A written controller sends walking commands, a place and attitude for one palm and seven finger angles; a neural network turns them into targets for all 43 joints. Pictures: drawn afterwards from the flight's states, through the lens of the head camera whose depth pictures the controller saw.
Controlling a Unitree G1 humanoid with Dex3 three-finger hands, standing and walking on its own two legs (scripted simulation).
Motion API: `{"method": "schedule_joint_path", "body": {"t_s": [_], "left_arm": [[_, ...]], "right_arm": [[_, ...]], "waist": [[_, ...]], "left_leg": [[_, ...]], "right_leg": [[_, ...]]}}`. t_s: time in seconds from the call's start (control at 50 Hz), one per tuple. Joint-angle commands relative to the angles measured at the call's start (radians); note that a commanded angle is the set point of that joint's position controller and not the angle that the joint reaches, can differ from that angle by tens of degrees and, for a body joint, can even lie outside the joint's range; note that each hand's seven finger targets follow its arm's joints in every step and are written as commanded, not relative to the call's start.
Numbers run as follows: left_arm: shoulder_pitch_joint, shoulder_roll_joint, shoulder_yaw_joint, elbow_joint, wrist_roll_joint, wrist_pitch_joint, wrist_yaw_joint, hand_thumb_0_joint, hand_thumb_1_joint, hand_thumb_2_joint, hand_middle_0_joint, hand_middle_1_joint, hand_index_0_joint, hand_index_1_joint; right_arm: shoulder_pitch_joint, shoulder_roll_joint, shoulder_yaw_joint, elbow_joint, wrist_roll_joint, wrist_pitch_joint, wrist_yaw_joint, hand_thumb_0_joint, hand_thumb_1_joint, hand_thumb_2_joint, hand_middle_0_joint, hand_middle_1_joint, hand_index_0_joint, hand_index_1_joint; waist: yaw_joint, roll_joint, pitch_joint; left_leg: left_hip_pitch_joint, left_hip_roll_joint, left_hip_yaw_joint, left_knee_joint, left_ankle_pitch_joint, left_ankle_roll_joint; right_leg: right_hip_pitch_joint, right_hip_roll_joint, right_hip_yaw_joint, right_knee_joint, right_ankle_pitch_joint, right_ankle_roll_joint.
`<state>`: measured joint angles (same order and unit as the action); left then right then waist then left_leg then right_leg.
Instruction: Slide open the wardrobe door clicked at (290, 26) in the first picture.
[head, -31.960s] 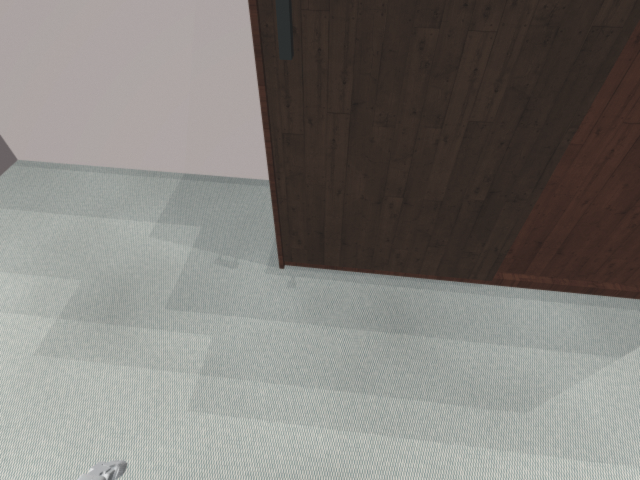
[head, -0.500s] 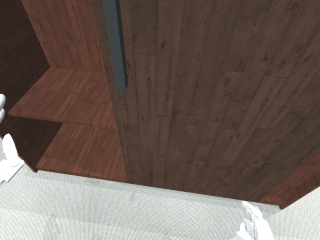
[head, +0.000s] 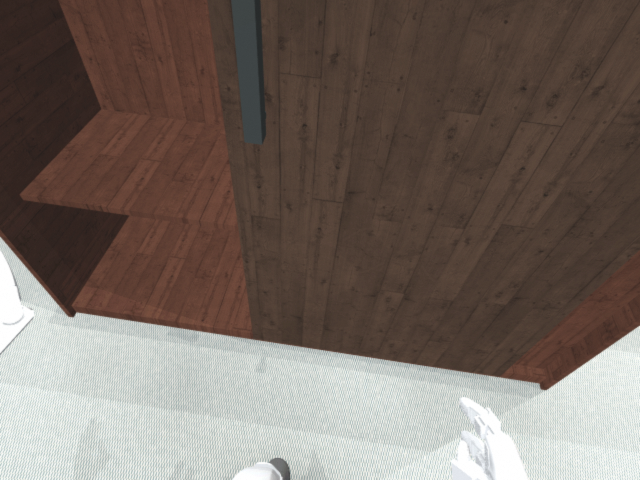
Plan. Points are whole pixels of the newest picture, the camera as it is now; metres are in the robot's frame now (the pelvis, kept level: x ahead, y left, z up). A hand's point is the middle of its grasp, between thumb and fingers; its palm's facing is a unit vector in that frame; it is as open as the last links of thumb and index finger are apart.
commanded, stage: step back with the hand held close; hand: left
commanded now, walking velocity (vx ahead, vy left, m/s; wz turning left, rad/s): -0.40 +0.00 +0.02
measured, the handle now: (254, 52) +0.59 +0.17 +0.23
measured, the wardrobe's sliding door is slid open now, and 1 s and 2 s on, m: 0.63 0.63 0.63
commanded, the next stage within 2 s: stop stepping back and stand still in 0.08 s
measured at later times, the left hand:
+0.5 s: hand out of the picture +0.09 +0.28 +0.19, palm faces +0.43 -0.77 -0.47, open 7.4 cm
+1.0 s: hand out of the picture +0.10 +0.29 +0.17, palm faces +0.45 -0.75 -0.49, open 7.4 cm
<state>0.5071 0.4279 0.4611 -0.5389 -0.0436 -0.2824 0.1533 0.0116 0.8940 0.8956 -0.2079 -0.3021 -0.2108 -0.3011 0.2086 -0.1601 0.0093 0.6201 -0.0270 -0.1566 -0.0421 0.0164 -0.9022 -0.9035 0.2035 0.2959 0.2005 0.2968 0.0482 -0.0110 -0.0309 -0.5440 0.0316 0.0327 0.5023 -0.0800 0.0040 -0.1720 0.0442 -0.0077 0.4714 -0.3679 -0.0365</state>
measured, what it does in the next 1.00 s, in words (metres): steps on the spot: left foot, then right foot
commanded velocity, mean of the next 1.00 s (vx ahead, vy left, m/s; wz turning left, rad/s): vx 0.06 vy -0.03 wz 0.01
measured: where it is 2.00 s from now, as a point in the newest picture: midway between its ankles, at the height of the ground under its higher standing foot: outside the picture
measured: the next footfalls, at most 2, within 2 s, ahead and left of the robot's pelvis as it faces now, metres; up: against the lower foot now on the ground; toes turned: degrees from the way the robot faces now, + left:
left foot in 0.14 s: +0.07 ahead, +0.09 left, +0.00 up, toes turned +0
right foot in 0.44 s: -0.07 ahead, -0.06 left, +0.00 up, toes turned -2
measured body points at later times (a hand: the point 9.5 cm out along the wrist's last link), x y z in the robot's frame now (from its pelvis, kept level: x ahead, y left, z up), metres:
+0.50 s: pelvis -0.10 +0.01 +0.01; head -0.11 +0.03 +0.46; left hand +0.06 +0.32 +0.21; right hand +0.04 -0.23 -0.07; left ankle -0.03 +0.11 -0.69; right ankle -0.13 -0.08 -0.73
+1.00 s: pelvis -0.10 +0.02 +0.00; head -0.09 +0.02 +0.45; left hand +0.07 +0.33 +0.19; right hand +0.05 -0.20 -0.10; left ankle -0.12 +0.15 -0.69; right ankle -0.11 -0.06 -0.73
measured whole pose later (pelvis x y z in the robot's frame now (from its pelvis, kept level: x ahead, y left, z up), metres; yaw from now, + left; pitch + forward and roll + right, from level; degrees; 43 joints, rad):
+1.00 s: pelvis -0.10 +0.02 +0.00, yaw +2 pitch +1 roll +0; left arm 0.49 0.40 0.39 -0.40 -0.01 -0.22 0.14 0.01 0.89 0.90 -0.21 -0.30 -0.21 -0.30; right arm 0.27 -0.20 0.01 0.69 -0.01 -0.13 -0.04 0.02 -0.90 -0.90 0.20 0.30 0.20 0.30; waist 0.00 0.01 -0.03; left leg -0.40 0.03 0.04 0.88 -0.44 -0.01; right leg -0.26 0.01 -0.10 0.59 -0.34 -0.06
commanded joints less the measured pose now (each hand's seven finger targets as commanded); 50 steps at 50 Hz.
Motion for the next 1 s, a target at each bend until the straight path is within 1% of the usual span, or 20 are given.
{"method": "schedule_joint_path", "body": {"t_s": [0.0,0.08,0.1,0.14,0.18,0.24,0.32,0.36,0.4,0.42,0.48,0.6,0.68,0.72,0.8,0.86,0.88,0.94,0.96,0.98], "left_arm": [[-0.159,0.189,0.044,-0.089,0.009,-0.024,0.005,0.0,0.9,0.9,-0.2,-0.3,-0.2,-0.3],[-0.13,0.193,0.065,-0.132,0.021,0.014,-0.003,0.0,0.9,0.9,-0.2,-0.3,-0.2,-0.3],[-0.13,0.204,0.072,-0.176,0.016,0.01,-0.005,0.0,0.9,0.9,-0.2,-0.3,-0.2,-0.3],[-0.083,0.193,0.075,-0.235,-0.005,-0.021,-0.023,0.0,0.9,0.9,-0.2,-0.3,-0.2,-0.3],[0.007,0.206,0.121,-0.261,-0.015,-0.018,-0.028,0.0,0.9,0.9,-0.2,-0.3,-0.2,-0.3],[0.113,0.187,0.133,-0.305,-0.018,0.0,-0.007,0.0,0.9,0.9,-0.2,-0.3,-0.2,-0.3],[0.115,0.192,0.138,-0.217,-0.014,0.053,0.014,0.0,0.9,0.9,-0.2,-0.3,-0.2,-0.3],[0.082,0.174,0.1,-0.169,-0.006,0.07,0.009,0.0,0.9,0.9,-0.2,-0.3,-0.2,-0.3],[0.026,0.212,0.104,-0.152,0.001,0.068,-0.001,0.0,0.9,0.9,-0.2,-0.3,-0.2,-0.3],[-0.06,0.232,0.129,-0.179,-0.011,0.067,0.008,0.0,0.9,0.9,-0.2,-0.3,-0.2,-0.3],[-0.183,0.12,-0.004,-0.031,0.007,0.073,0.009,0.0,0.9,0.9,-0.2,-0.3,-0.2,-0.3],[-0.219,0.16,0.009,-0.129,0.034,0.046,0.034,0.0,0.9,0.9,-0.2,-0.3,-0.2,-0.3],[-0.145,0.202,0.084,-0.219,0.015,0.015,0.022,0.0,0.9,0.9,-0.2,-0.3,-0.2,-0.3],[-0.132,0.206,0.101,-0.234,0.019,0.015,0.019,0.0,0.9,0.9,-0.2,-0.3,-0.2,-0.3],[0.006,0.164,0.098,-0.105,0.012,0.041,0.018,0.0,0.9,0.9,-0.2,-0.3,-0.2,-0.3],[-0.019,0.177,0.101,-0.038,0.001,0.046,0.016,0.0,0.9,0.9,-0.2,-0.3,-0.2,-0.3],[-0.033,0.164,0.082,-0.043,0.001,0.037,0.015,0.0,0.9,0.9,-0.2,-0.3,-0.2,-0.3],[-0.075,0.165,0.079,-0.07,0.011,0.016,0.021,0.0,0.9,0.9,-0.2,-0.3,-0.2,-0.3],[-0.165,-0.03,-0.29,0.639,0.111,0.199,-0.105,0.0,0.9,0.9,-0.2,-0.3,-0.2,-0.3],[-0.13,-0.049,-0.305,0.668,0.088,0.264,-0.135,0.0,0.9,0.9,-0.2,-0.3,-0.2,-0.3]], "right_arm": [[-0.091,-0.132,-0.054,-0.101,0.008,-0.027,-0.03,0.0,-0.9,-0.9,0.2,0.3,0.2,0.3],[-0.12,-0.143,-0.024,-0.132,0.017,-0.004,-0.05,0.0,-0.9,-0.9,0.2,0.3,0.2,0.3],[-0.107,-0.163,-0.028,-0.138,0.023,-0.004,-0.055,0.0,-0.9,-0.9,0.2,0.3,0.2,0.3],[-0.079,-0.191,-0.06,-0.158,0.031,-0.022,-0.032,0.0,-0.9,-0.9,0.2,0.3,0.2,0.3],[-0.075,-0.182,-0.074,-0.17,0.002,-0.044,-0.016,0.0,-0.9,-0.9,0.2,0.3,0.2,0.3],[-0.048,-0.182,-0.08,-0.171,0.014,-0.055,-0.009,0.0,-0.9,-0.9,0.2,0.3,0.2,0.3],[-0.068,-0.178,-0.058,-0.18,0.009,-0.028,-0.03,0.0,-0.9,-0.9,0.2,0.3,0.2,0.3],[-0.061,-0.182,-0.061,-0.168,0.004,-0.013,-0.041,0.0,-0.9,-0.9,0.2,0.3,0.2,0.3],[-0.044,-0.178,-0.072,-0.146,0.0,0.01,-0.042,0.0,-0.9,-0.9,0.2,0.3,0.2,0.3],[-0.065,-0.191,-0.064,-0.142,-0.011,0.015,-0.04,0.0,-0.9,-0.9,0.2,0.3,0.2,0.3],[-0.038,-0.186,-0.058,-0.104,0.012,0.002,-0.046,0.0,-0.9,-0.9,0.2,0.3,0.2,0.3],[-0.047,-0.174,-0.046,-0.1,0.007,-0.04,-0.074,0.0,-0.9,-0.9,0.2,0.3,0.2,0.3],[-0.046,-0.174,-0.047,-0.114,0.001,-0.055,-0.058,0.0,-0.9,-0.9,0.2,0.3,0.2,0.3],[-0.037,-0.169,-0.05,-0.117,-0.004,-0.068,-0.043,0.0,-0.9,-0.9,0.2,0.3,0.2,0.3],[-0.031,-0.183,-0.05,-0.126,0.014,-0.049,-0.031,0.0,-0.9,-0.9,0.2,0.3,0.2,0.3],[-0.009,-0.162,-0.058,-0.128,0.023,-0.038,-0.02,0.0,-0.9,-0.9,0.2,0.3,0.2,0.3],[-0.025,-0.166,-0.063,-0.13,0.026,-0.038,-0.02,0.0,-0.9,-0.9,0.2,0.3,0.2,0.3],[-0.037,-0.14,-0.031,-0.111,0.018,-0.035,-0.022,0.0,-0.9,-0.9,0.2,0.3,0.2,0.3],[-0.077,-0.241,-0.083,0.095,0.011,-0.013,0.067,0.0,-0.9,-0.9,0.2,0.3,0.2,0.3],[0.003,-0.186,-0.072,0.065,0.023,0.063,0.056,0.0,-0.9,-0.9,0.2,0.3,0.2,0.3]], "waist": [[-0.029,-0.265,-0.099],[-0.042,-0.052,-0.053],[-0.046,0.051,-0.082],[-0.015,0.207,-0.213],[-0.013,0.27,-0.26],[-0.032,0.22,-0.227],[-0.043,0.275,-0.065],[-0.042,0.217,-0.052],[-0.045,-0.108,-0.042],[-0.041,-0.142,-0.008],[-0.073,-0.141,0.054],[-0.058,-0.004,0.039],[-0.069,0.343,-0.01],[-0.058,0.27,0.04],[-0.046,0.14,-0.026],[-0.048,-0.188,-0.053],[-0.038,-0.191,-0.031],[-0.055,-0.122,-0.029],[-0.104,-0.063,0.029],[-0.094,-0.067,-0.017]], "left_leg": [[0.165,-0.044,-0.041,0.445,-0.313,-0.044],[0.181,-0.041,0.007,0.051,-0.098,-0.026],[0.291,-0.007,-0.006,-0.099,0.273,-0.008],[0.507,0.222,-0.188,-0.151,0.782,0.073],[0.46,0.277,-0.32,-0.208,0.492,0.09],[0.391,0.224,-0.258,-0.263,-0.012,0.107],[0.078,0.138,-0.194,-0.462,-0.619,0.009],[0.06,0.058,-0.1,-0.365,-0.568,-0.057],[0.223,-0.057,0.012,0.234,-0.34,-0.038],[0.189,-0.046,-0.043,0.435,-0.281,-0.027],[0.064,0.005,-0.045,0.537,-0.263,-0.019],[0.304,-0.003,0.052,-0.011,-0.311,0.034],[0.344,0.27,-0.401,-0.255,-0.187,0.148],[0.274,0.281,-0.375,-0.246,-0.189,0.168],[0.132,0.159,-0.078,-0.04,-0.18,0.068],[-0.007,-0.021,0.033,0.371,-0.364,-0.001],[-0.034,-0.011,-0.016,0.506,-0.405,-0.004],[0.048,0.033,-0.031,0.36,-0.377,-0.001],[-0.036,0.074,0.017,0.355,-0.369,-0.006],[0.118,0.023,0.02,0.282,-0.294,-0.022]], "right_leg": [[-0.189,-0.355,0.219,-0.17,0.579,-0.127],[-0.03,-0.234,0.094,0.048,0.926,-0.045],[-0.055,-0.156,0.052,0.118,0.834,0.016],[-0.138,-0.015,0.053,0.294,0.055,0.054],[-0.175,0.024,0.058,0.471,-0.217,0.048],[-0.14,0.01,0.022,0.396,-0.113,0.042],[0.114,0.065,-0.109,0.102,-0.135,0.015],[0.205,0.052,-0.114,-0.093,-0.111,-0.008],[-0.149,-0.255,0.228,-0.335,-0.247,-0.119],[-0.303,-0.407,0.383,-0.392,-0.275,-0.185],[-0.279,-0.33,0.253,-0.316,-0.34,-0.125],[-0.199,-0.232,0.143,-0.106,-0.202,-0.085],[-0.285,-0.025,-0.053,0.381,-0.15,0.043],[-0.257,-0.048,-0.022,0.373,-0.126,0.036],[0.06,-0.024,-0.073,0.007,0.048,0.024],[0.056,-0.327,0.438,-0.17,0.027,-0.147],[0.049,-0.371,0.472,-0.198,0.124,-0.176],[0.054,-0.335,0.239,-0.072,0.531,-0.156],[-0.005,-0.372,-0.004,0.082,0.847,-0.111],[-0.075,-0.288,0.027,0.094,0.77,-0.099]]}}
